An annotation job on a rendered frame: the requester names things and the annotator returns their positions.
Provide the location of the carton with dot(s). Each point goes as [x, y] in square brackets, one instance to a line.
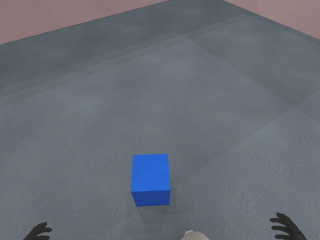
[150, 181]

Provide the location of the robot right hand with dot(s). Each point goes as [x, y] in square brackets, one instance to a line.
[291, 228]

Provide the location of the robot left hand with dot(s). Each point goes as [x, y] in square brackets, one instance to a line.
[40, 228]

